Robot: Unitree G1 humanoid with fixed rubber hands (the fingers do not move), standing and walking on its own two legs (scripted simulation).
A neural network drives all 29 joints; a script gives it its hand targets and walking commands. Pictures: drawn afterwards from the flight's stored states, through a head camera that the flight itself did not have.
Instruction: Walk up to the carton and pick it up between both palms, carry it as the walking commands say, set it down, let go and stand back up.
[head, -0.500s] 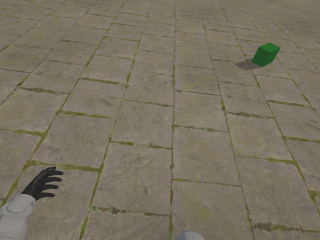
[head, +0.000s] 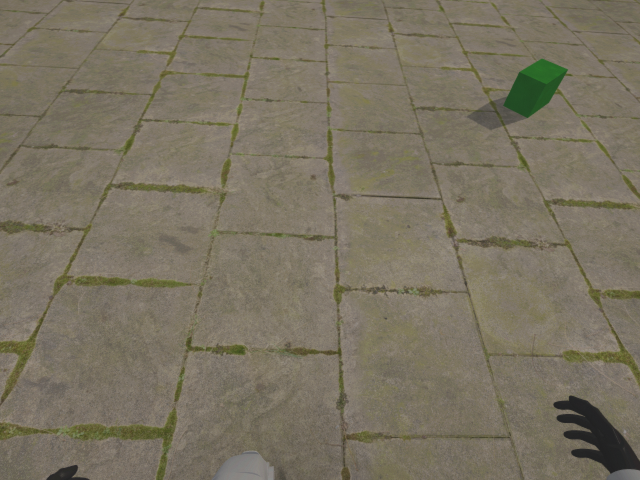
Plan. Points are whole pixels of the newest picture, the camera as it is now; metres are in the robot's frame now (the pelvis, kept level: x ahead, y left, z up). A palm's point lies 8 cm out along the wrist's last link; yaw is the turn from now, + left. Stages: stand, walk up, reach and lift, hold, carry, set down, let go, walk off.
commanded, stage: walk up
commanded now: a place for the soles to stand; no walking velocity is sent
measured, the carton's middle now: (534, 88) +2.33 -1.05 -0.65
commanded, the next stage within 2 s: none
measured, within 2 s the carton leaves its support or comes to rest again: neither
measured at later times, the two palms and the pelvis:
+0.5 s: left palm (261, 195) +0.57 +0.18 -0.04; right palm out of the picture +0.30 -0.46 -0.06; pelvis +0.32 -0.10 +0.01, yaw -12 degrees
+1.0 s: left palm (325, 118) +0.88 +0.09 -0.06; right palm out of the picture +0.55 -0.52 -0.02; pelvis +0.62 -0.16 +0.03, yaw -21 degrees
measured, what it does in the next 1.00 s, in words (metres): walks ahead, turning right: right foot, then left foot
